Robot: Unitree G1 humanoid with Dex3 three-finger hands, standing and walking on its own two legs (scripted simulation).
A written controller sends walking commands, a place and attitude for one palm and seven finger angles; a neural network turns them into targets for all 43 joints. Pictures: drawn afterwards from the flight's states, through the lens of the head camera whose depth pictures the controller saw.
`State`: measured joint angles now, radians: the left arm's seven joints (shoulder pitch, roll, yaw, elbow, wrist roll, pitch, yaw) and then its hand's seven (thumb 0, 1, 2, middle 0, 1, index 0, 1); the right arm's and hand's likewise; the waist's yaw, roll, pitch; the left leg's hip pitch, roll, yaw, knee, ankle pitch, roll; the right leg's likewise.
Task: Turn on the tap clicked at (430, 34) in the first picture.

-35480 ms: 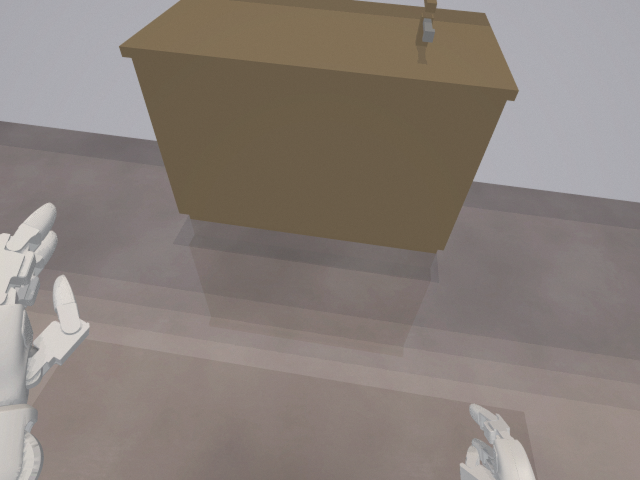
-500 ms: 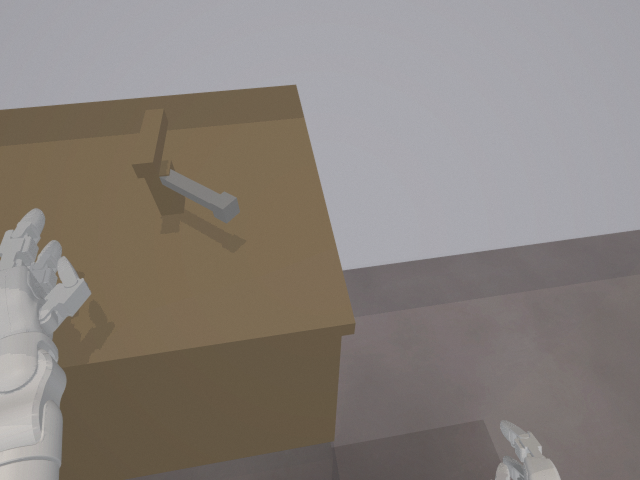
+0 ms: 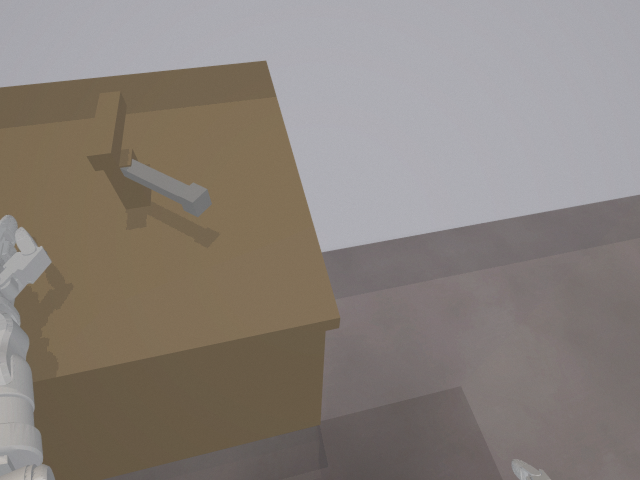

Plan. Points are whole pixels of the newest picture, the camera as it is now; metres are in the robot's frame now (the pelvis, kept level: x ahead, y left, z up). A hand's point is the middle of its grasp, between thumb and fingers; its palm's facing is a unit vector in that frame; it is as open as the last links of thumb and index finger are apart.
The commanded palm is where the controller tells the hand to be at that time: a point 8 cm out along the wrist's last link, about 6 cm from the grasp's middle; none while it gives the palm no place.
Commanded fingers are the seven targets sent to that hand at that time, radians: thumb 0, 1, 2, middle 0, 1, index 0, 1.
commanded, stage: reach beside the lever's end, fingers flat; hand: left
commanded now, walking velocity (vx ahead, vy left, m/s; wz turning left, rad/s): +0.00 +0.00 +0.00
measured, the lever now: (195, 199) +0.44 +0.18 +0.10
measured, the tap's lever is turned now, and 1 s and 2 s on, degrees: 47 47 47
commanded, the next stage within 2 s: push the lever round in 0.42 s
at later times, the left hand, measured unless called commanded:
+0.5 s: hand (42, 259) +0.34 +0.34 +0.09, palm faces +0.49 -0.87 -0.11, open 7.8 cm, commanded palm +0.30 +0.38 +0.09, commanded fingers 0.00 0.90 0.90 -0.15 -0.15 -0.15 -0.15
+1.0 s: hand (59, 257) +0.35 +0.33 +0.09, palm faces +0.49 -0.87 -0.10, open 7.8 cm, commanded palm +0.30 +0.36 +0.09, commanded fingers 0.00 0.90 0.90 -0.15 -0.15 -0.15 -0.15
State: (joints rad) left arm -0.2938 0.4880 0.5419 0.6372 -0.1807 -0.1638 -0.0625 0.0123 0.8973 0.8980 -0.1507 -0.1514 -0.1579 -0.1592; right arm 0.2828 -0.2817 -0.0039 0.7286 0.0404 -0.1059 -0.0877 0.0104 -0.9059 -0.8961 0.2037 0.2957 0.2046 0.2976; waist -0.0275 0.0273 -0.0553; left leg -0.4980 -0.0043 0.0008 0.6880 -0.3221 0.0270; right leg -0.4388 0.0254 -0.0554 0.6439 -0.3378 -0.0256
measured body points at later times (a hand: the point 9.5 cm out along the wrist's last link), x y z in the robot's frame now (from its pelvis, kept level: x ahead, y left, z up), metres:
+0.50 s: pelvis +0.00 +0.01 +0.00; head +0.04 +0.01 +0.45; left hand +0.31 +0.39 +0.10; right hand +0.11 -0.26 -0.11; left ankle +0.01 +0.10 -0.72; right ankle -0.01 -0.10 -0.72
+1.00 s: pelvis +0.00 +0.00 +0.00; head +0.04 +0.00 +0.45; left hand +0.32 +0.37 +0.10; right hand +0.10 -0.27 -0.11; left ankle +0.01 +0.10 -0.72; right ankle -0.01 -0.10 -0.72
